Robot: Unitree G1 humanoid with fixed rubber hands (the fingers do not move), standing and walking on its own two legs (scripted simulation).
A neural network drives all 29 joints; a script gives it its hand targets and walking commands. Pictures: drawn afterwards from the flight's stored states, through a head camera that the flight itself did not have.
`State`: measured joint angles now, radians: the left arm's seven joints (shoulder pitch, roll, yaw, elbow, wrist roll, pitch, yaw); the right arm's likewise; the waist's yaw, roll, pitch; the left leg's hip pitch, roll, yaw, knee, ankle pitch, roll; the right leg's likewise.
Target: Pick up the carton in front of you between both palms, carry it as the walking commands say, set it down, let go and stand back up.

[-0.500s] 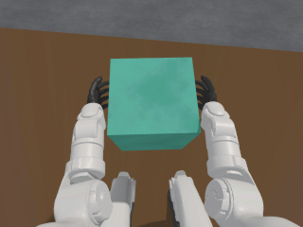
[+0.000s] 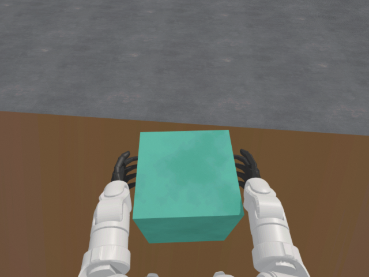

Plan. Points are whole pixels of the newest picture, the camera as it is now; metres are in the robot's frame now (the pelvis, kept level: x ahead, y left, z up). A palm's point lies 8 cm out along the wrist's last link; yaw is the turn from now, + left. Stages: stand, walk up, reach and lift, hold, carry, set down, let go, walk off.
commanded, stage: reach and lift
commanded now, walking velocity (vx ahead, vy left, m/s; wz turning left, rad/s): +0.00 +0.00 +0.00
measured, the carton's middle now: (185, 190) +0.34 +0.00 -0.08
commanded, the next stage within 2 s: hold in 1.24 s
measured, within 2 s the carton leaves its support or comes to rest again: neither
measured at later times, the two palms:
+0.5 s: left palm (111, 183) +0.30 +0.15 +0.06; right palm (261, 180) +0.30 -0.15 +0.06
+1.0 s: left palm (111, 176) +0.31 +0.15 +0.07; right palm (262, 173) +0.31 -0.15 +0.07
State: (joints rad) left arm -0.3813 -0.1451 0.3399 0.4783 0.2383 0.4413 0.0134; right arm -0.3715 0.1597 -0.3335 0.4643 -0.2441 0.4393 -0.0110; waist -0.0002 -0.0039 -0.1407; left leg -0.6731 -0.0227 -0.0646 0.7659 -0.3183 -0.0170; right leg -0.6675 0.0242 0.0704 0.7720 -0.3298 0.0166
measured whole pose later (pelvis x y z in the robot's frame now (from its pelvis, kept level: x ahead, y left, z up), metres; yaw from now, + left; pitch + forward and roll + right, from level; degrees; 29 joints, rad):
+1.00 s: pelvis +0.02 +0.00 +0.04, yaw +0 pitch -5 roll +0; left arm -0.27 -0.15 0.24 0.29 0.28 0.66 -0.01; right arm -0.26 0.15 -0.23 0.28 -0.28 0.66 0.02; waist 0.00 0.00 0.03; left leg -0.10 -0.01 -0.07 0.38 -0.20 -0.01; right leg -0.09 0.01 0.07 0.38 -0.20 0.01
